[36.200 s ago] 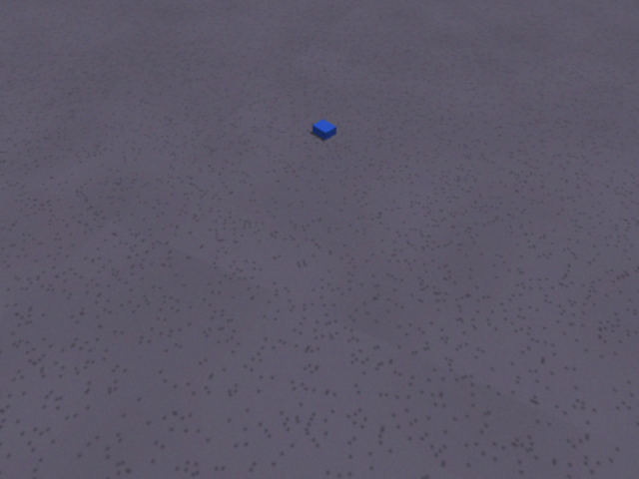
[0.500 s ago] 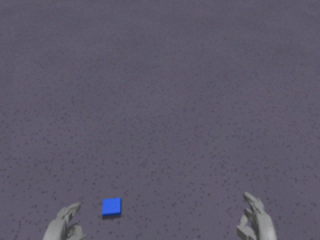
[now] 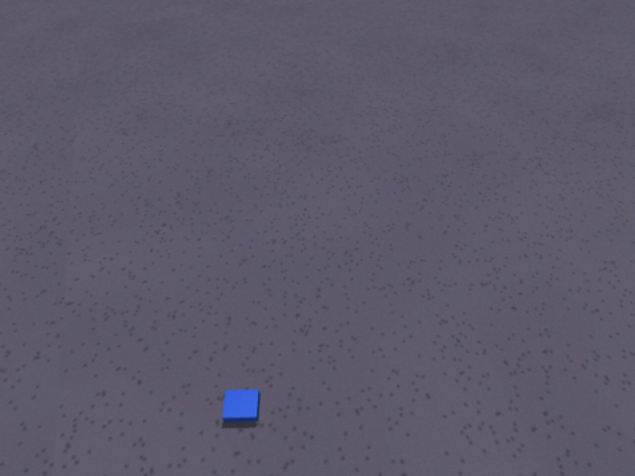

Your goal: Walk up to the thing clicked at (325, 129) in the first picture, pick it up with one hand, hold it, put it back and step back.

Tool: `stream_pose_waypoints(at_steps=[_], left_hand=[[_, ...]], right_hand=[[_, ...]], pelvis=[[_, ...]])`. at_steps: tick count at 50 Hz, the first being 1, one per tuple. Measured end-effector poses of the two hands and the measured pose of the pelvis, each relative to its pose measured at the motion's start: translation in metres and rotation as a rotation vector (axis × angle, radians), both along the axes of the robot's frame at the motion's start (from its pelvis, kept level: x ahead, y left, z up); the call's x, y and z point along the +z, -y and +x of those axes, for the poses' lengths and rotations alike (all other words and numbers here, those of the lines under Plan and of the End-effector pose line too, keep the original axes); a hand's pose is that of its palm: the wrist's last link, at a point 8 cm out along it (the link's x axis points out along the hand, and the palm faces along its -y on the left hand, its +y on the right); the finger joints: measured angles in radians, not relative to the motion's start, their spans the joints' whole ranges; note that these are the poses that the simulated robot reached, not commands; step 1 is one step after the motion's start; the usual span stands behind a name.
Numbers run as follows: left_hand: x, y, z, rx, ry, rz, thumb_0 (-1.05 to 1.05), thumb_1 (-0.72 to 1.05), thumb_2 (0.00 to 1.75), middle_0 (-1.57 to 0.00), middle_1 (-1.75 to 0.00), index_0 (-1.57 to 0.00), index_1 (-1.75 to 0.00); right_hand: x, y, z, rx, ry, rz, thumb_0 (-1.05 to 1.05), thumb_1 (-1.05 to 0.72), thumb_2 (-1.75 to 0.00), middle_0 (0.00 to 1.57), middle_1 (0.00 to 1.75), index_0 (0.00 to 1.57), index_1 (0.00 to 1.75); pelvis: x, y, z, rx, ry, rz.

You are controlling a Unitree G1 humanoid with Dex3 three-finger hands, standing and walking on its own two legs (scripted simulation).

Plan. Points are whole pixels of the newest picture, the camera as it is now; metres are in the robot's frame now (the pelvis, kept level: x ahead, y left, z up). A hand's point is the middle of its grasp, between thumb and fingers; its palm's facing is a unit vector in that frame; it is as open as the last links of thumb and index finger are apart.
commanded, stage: stand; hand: left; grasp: from above
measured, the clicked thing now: (241, 405) +0.44 +0.24 -0.75
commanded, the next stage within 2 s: none
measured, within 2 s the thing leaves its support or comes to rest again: neither
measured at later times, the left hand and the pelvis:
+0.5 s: hand out of the picture +0.04 +0.23 -0.15, palm faces +0.04 -0.94 -0.35, open 7.4 cm; pelvis -0.01 -0.01 +0.01, yaw +0 degrees
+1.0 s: hand out of the picture +0.07 +0.22 -0.15, palm faces +0.03 -0.94 -0.33, open 7.4 cm; pelvis +0.00 -0.02 +0.01, yaw +0 degrees
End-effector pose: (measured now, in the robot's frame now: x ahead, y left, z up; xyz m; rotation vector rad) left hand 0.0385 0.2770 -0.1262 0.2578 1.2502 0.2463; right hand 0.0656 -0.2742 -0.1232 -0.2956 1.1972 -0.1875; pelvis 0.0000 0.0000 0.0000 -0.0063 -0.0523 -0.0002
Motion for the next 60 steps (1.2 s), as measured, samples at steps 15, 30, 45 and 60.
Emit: stream_pose_waypoints(at_steps=[15,30,45,60], left_hand=[[0.012,0.001,-0.013,0.021,-0.033,0.018,0.01,0.90,0.89,-0.20,-0.30,-0.21,-0.30],[0.015,0.004,-0.004,0.011,-0.037,0.021,0.01,0.90,0.89,-0.20,-0.30,-0.21,-0.30],[0.015,0.009,0.018,0.001,-0.020,0.008,0.01,0.90,0.89,-0.20,-0.30,-0.21,-0.30],[0.020,0.005,0.031,-0.010,-0.001,0.017,0.01,0.90,0.89,-0.20,-0.30,-0.21,-0.30]], right_hand=[[0.001,0.007,-0.011,-0.010,-0.040,0.025,0.01,-0.90,-0.90,0.20,0.30,0.21,0.30],[0.004,0.026,-0.020,-0.017,-0.079,0.004,0.01,-0.90,-0.90,0.20,0.30,0.20,0.30],[0.006,0.029,-0.008,-0.011,-0.074,-0.001,0.01,-0.90,-0.90,0.20,0.30,0.20,0.30],[0.008,0.032,0.005,-0.003,-0.050,-0.003,0.00,-0.90,-0.90,0.20,0.30,0.21,0.30]], pelvis=[[0.010,0.008,-0.007,0.009,0.029,0.006],[0.012,0.017,-0.006,0.007,0.019,0.002],[0.013,0.019,0.002,0.003,0.011,0.003],[0.014,0.020,0.006,0.000,0.003,0.004]])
